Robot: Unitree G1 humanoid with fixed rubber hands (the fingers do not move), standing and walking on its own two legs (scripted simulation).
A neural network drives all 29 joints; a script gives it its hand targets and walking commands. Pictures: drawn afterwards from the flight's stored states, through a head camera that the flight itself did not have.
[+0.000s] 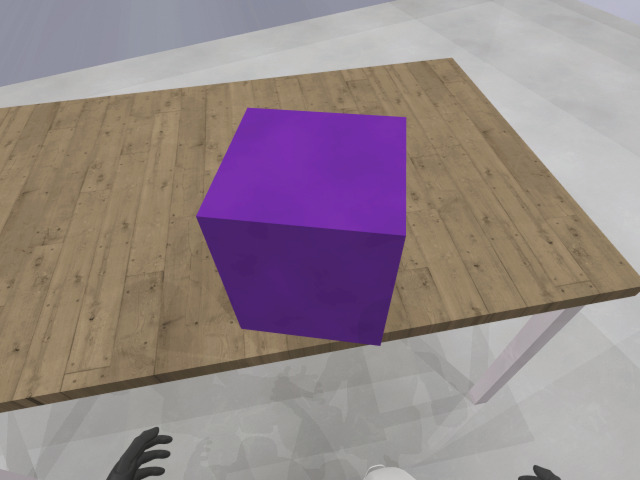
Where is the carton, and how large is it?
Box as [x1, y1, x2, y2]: [196, 108, 405, 345]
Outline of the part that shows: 247,108 196,215 241,328 380,345 405,237 405,117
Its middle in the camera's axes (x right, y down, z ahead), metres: -0.01 -0.01 +0.54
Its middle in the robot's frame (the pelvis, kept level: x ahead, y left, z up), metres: +0.42 +0.03 +0.06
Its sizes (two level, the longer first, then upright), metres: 0.210 0.200 0.250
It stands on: a table, 0.69 m high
